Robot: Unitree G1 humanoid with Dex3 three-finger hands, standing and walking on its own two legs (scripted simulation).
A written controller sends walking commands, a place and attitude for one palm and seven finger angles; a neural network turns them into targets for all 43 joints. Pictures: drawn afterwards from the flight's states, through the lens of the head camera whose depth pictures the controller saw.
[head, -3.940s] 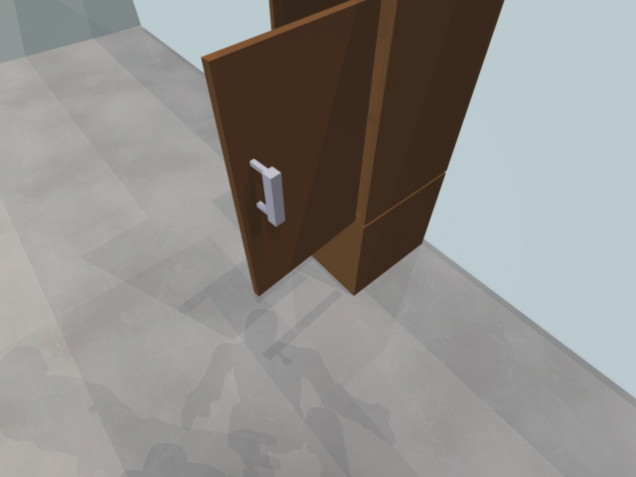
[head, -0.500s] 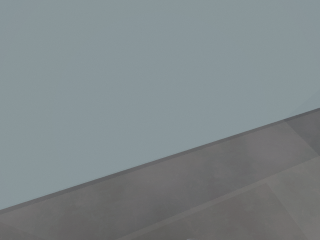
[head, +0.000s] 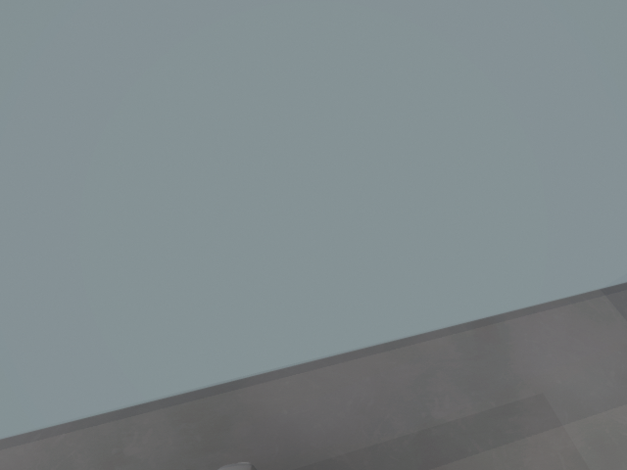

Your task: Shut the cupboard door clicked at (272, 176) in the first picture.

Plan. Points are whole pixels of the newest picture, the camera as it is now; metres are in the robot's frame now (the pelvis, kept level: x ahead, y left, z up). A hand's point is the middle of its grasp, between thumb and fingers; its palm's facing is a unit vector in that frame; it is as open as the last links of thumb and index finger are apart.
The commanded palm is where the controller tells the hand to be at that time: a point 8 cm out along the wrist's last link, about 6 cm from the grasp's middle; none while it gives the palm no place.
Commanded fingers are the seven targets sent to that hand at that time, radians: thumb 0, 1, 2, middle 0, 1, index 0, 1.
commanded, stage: turn to face it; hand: left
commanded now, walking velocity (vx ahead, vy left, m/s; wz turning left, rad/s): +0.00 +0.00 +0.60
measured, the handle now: out of the picture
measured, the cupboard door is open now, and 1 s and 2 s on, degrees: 95 95 95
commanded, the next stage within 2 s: none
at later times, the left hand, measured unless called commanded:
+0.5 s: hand out of the picture +0.06 +0.19 -0.18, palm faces +0.35 -0.90 -0.25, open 7.3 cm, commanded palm none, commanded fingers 0.00 0.90 0.90 -0.20 -0.30 -0.20 -0.30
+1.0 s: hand out of the picture +0.06 +0.13 -0.17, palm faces +0.62 -0.76 -0.20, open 7.4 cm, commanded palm none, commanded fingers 0.00 0.90 0.90 -0.20 -0.30 -0.20 -0.30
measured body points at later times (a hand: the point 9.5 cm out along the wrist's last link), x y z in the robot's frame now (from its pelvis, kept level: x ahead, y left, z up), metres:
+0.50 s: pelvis +0.09 -0.02 +0.00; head +0.13 +0.01 +0.44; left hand +0.04 +0.24 -0.16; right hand +0.30 -0.23 -0.12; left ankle +0.09 +0.09 -0.73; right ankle +0.07 -0.16 -0.67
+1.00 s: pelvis +0.13 -0.06 +0.00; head +0.16 -0.01 +0.45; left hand +0.03 +0.17 -0.15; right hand +0.37 -0.20 -0.13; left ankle +0.07 +0.03 -0.73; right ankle +0.20 -0.18 -0.72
